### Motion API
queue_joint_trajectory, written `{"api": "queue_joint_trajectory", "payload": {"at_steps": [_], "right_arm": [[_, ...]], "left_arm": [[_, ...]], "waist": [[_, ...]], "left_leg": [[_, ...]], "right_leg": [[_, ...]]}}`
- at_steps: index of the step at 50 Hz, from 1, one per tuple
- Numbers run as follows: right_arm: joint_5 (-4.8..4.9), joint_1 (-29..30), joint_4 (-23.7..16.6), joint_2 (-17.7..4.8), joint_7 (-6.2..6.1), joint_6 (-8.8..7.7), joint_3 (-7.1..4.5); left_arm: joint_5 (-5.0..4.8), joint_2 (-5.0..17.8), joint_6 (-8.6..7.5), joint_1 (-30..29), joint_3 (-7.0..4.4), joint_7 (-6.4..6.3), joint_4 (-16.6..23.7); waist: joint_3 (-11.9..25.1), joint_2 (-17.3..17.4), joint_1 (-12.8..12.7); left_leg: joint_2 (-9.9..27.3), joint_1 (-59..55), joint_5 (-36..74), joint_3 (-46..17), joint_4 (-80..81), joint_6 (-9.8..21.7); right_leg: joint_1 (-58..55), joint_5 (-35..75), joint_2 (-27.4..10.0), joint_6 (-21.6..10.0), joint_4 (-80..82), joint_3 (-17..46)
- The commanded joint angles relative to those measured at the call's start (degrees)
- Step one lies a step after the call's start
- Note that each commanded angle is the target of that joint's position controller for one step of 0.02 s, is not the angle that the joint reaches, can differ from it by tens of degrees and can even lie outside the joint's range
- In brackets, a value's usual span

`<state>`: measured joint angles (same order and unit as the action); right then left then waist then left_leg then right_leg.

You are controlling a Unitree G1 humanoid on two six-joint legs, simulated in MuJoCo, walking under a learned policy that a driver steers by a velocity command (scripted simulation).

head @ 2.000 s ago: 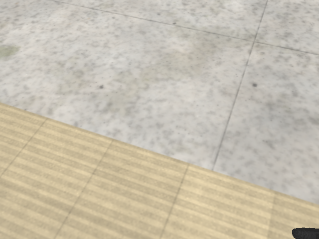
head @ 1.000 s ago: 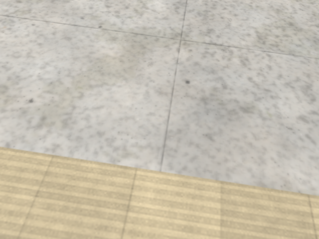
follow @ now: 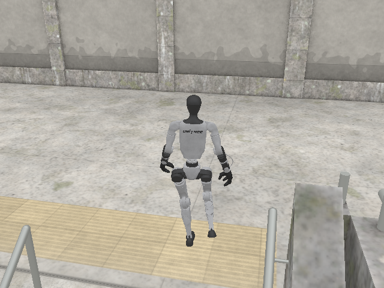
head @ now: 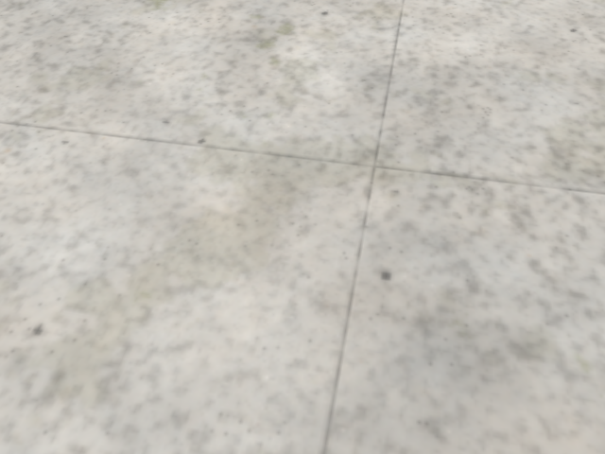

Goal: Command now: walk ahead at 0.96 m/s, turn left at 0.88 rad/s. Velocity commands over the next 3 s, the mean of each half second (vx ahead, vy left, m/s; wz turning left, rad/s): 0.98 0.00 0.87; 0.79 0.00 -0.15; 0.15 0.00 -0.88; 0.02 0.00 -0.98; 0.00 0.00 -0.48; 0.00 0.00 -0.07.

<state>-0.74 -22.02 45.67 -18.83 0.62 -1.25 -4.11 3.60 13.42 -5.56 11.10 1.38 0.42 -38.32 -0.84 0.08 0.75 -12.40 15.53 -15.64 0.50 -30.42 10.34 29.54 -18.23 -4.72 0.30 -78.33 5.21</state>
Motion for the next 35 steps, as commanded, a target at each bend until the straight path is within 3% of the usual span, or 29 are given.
{"api": "queue_joint_trajectory", "payload": {"at_steps": [1,4,7,9,10,11,12,13,14,15,16,17,18,19,21,22,26,28,30,32,33,34,35], "right_arm": [[0.82,0.83,-3.91,-6.71,-0.2,-2.91,-1.3],[0.79,0.46,-3.9,-7.36,-0.16,-3.48,-1.6],[1.54,-2.64,-2.62,-9.12,0.09,-3.56,-2.39],[1.46,-2.64,-2.32,-10.33,-0.26,-3.47,-2.87],[1.36,-1.95,-2.4,-11.1,-0.54,-3.48,-3.09],[0.91,-1.34,-2.45,-12.57,-0.65,-3.52,-3.39],[0.33,1.5,-2.92,-14.62,-0.41,-3.63,-3.77],[-0.26,4.74,-3.63,-12.28,-0.19,-4.32,-3.2],[0.2,3.81,-5.55,-1.67,-0.28,-4.8,-0.54],[2.81,-2.35,-9.07,-0.53,-0.11,-4.47,0.88],[0.77,2.38,-6.67,-5.33,-0.65,-3.35,0.47],[-0.28,6.23,-6.7,-6.45,0.0,-2.65,0.19],[-0.93,9.03,-6.86,-6.13,0.81,-1.95,0.17],[-1.67,10.81,-8.13,-4.23,1.85,-1.39,0.56],[-1.76,12.45,-10.04,-0.44,2.96,-0.26,1.89],[-1.75,13.38,-11.17,0.6,3.24,0.12,2.39],[-1.63,19.99,-14.31,-1.18,3.87,0.07,3.34],[-1.52,25.15,-15.2,-0.8,4.91,-0.48,4.04],[-1.41,27.64,-15.08,-0.22,5.01,-1.03,4.45],[-2.11,25.49,-13.97,-1.59,4.02,-1.49,4.06],[-2.61,18.61,-12.11,-3.1,3.22,-1.75,3.32],[-2.54,5.69,-7.99,-5.02,2.15,-1.88,2.11],[-3.29,-4.55,-4.63,-9.13,0.85,-1.87,0.4]], "left_arm": [[1.27,6.87,2.12,-0.44,-1.21,0.33,5.55],[-0.19,5.97,2.0,-11.01,-0.33,1.32,9.7],[-1.47,5.71,1.58,-14.51,-0.13,1.57,10.12],[-1.65,7.13,1.25,-14.7,-0.55,1.1,10.15],[-1.61,8.47,1.12,-12.16,-1.11,0.65,9.35],[-1.89,10.98,0.94,-6.49,-2.23,-0.05,7.73],[-2.48,13.79,0.7,3.59,-3.69,-1.0,5.51],[-2.11,16.72,0.57,16.71,-5.31,-2.33,2.48],[0.45,20.06,0.32,24.6,-6.49,-3.28,0.97],[1.0,22.73,0.57,17.1,-7.28,-2.33,1.99],[0.24,15.74,0.95,9.34,-6.64,-1.9,3.48],[-0.37,11.31,1.17,6.66,-5.6,-1.65,3.01],[-0.21,9.56,1.22,7.2,-5.2,-1.43,1.47],[-0.28,8.5,0.87,9.38,-4.72,-1.55,-1.0],[-1.13,5.82,-0.5,12.2,-4.02,-0.67,-4.98],[-1.66,5.85,-1.21,12.43,-3.97,-0.19,-6.02],[-1.69,8.57,-2.51,9.47,-4.34,0.44,-7.32],[-2.26,9.71,-2.62,11.77,-4.42,0.49,-8.84],[-2.36,11.79,-2.23,15.66,-4.62,0.39,-10.95],[-2.48,14.88,-1.4,18.44,-4.94,-0.35,-12.59],[-2.45,16.63,-0.67,18.42,-5.15,-0.8,-13.33],[-2.66,17.88,0.09,16.61,-5.33,-1.17,-13.27],[-2.78,16.14,0.24,15.54,-4.99,-1.15,-12.19]], "waist": [[-4.9,-3.24,-3.23],[-7.73,-0.48,-0.3],[-3.81,2.35,3.28],[-1.94,2.94,3.49],[0.25,2.87,2.2],[4.72,3.11,-0.5],[10.1,3.37,-6.86],[15.94,2.44,-13.53],[21.85,-12.04,-13.21],[27.38,-27.17,-5.2],[17.89,-14.68,-5.58],[10.79,-7.27,-5.45],[6.88,-2.32,-5.26],[3.9,-2.8,-4.48],[0.39,-4.74,-2.45],[-0.84,-4.86,-1.22],[-5.87,-3.68,1.53],[-8.22,-1.48,-0.1],[-8.69,-1.09,-1.29],[-4.29,-4.84,0.75],[0.55,-6.92,4.95],[7.13,-7.8,11.46],[13.0,-6.76,15.57]], "left_leg": [[14.24,3.64,-0.57,-23.18,20.93,9.72],[10.62,9.49,9.38,-20.01,23.12,7.21],[11.57,2.64,26.23,-20.59,20.83,4.0],[12.66,-4.29,33.79,-21.5,16.95,2.37],[12.48,-7.24,41.23,-21.81,12.56,0.99],[12.6,-9.61,49.09,-22.33,4.81,-0.42],[12.36,-8.02,50.53,-22.12,-7.69,-1.55],[10.24,-0.13,43.5,-20.16,-23.06,-2.31],[4.95,14.4,-1.8,-14.45,-44.27,-2.27],[3.9,25.3,-12.32,-10.03,-54.28,-2.95],[9.4,28.69,-4.65,-8.46,-54.88,-2.4],[12.0,28.4,-0.25,-6.87,-52.06,-2.89],[13.77,27.53,0.44,-6.12,-50.15,-3.28],[14.99,27.28,0.29,-6.41,-48.86,-3.44],[16.35,28.16,-0.5,-7.3,-47.4,-3.73],[16.64,29.74,-0.31,-8.12,-45.79,-3.84],[15.42,28.01,10.49,-5.87,-28.62,-4.63],[14.09,19.94,16.04,1.03,-16.73,-3.74],[12.11,15.8,16.28,4.87,-11.14,-1.88],[8.03,9.78,10.24,7.71,-8.45,-0.37],[6.66,1.29,6.52,7.09,-7.79,0.48],[6.57,-12.82,5.82,4.57,-4.73,1.33],[12.61,-28.84,1.18,-2.57,-4.32,1.45]], "right_leg": [[10.44,-2.13,-2.87,1.87,8.83,-2.66],[5.09,13.49,-1.74,3.33,27.12,-5.54],[-2.16,24.98,1.98,1.96,39.41,-6.64],[-5.25,24.3,3.57,0.86,45.18,-5.73],[-9.66,21.91,5.14,0.44,47.57,-5.36],[-16.7,17.27,6.83,-0.02,47.31,-4.9],[-27.39,12.28,6.44,-0.34,46.81,-4.69],[-42.18,5.12,1.87,-1.17,44.04,-1.98],[-55.44,-17.38,-14.16,-3.25,47.7,16.52],[-56.35,-25.78,-24.01,-8.09,61.96,49.01],[-47.61,-33.37,-20.06,-8.38,63.25,42.48],[-39.51,-24.9,-17.67,-7.87,62.15,31.25],[-34.01,-14.51,-15.66,-7.09,62.17,23.48],[-29.8,-8.3,-13.61,-6.8,62.96,17.66],[-25.22,-0.12,-11.92,-6.53,65.16,10.82],[-24.13,3.17,-12.21,-6.59,66.54,8.39],[-18.7,14.66,-8.46,-6.28,74.07,-6.59],[-16.11,19.93,-7.32,-6.16,79.6,-11.82],[-21.61,34.1,-7.99,-6.65,79.53,-14.58],[-30.11,64.25,-9.33,-6.65,69.69,-15.39],[-31.08,73.45,-9.92,-6.52,58.86,-14.71],[-27.84,74.35,-9.62,-6.19,43.93,-13.7],[-16.44,58.18,-6.7,-5.83,25.31,-12.33]]}}
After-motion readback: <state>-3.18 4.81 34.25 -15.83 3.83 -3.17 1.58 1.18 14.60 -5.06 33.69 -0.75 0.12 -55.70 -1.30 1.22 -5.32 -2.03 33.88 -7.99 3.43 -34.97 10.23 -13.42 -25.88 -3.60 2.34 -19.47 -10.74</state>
